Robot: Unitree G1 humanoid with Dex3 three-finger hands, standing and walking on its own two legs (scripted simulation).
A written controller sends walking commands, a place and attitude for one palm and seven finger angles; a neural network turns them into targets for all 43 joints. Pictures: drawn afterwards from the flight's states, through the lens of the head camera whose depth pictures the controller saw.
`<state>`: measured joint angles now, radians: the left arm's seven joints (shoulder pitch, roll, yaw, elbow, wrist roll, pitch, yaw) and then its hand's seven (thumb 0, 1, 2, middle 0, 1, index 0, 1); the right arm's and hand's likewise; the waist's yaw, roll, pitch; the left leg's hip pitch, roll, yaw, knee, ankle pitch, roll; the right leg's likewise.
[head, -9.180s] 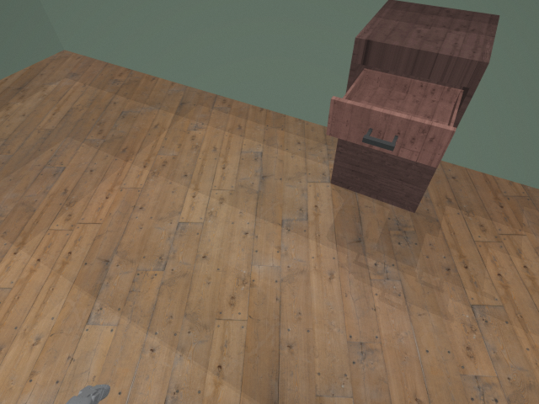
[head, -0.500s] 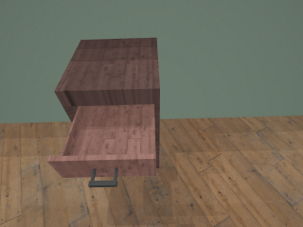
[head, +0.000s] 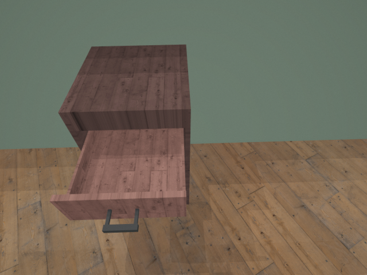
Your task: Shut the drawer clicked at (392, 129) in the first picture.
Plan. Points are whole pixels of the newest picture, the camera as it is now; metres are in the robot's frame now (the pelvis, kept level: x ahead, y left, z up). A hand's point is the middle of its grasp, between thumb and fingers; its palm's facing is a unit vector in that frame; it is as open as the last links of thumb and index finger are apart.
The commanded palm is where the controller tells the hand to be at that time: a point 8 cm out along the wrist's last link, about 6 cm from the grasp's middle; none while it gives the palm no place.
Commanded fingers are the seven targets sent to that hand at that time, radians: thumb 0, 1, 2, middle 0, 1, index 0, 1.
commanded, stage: raise the hand and make a fist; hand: left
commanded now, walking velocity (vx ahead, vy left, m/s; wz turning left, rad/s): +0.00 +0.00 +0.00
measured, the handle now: (121, 220) +0.30 +0.21 -0.19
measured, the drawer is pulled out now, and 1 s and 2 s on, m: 0.27 0.27 0.27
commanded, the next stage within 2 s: bring the fist close to the handle in 1.86 s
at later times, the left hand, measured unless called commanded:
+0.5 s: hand out of the picture +0.11 +0.16 -0.08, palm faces +0.15 -0.99 -0.05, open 5.3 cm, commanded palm +0.09 +0.22 -0.08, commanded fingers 0.00 0.90 0.90 -0.76 -0.91 -0.76 -0.91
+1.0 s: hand out of the picture +0.12 +0.16 -0.09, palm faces +0.04 -1.00 +0.00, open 3.2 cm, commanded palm +0.08 +0.21 -0.09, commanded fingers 0.00 0.90 0.90 -1.26 -1.45 -1.26 -1.45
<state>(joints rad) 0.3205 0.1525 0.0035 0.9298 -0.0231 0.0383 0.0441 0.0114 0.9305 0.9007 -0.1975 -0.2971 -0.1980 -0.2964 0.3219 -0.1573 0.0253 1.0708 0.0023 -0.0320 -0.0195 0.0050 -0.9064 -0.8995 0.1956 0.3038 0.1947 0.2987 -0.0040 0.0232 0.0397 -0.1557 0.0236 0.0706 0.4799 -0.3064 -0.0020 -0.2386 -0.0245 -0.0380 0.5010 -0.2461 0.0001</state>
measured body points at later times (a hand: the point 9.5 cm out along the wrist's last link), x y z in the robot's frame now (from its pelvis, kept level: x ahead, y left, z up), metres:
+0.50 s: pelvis -0.04 -0.03 -0.13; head +0.03 -0.01 +0.32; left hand +0.09 +0.22 -0.08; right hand +0.25 -0.21 -0.15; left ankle -0.03 +0.12 -0.74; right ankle +0.01 -0.12 -0.74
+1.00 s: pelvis -0.05 +0.00 -0.13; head +0.04 +0.02 +0.31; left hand +0.11 +0.21 -0.09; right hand +0.15 -0.24 -0.20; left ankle -0.03 +0.12 -0.74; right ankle +0.01 -0.12 -0.74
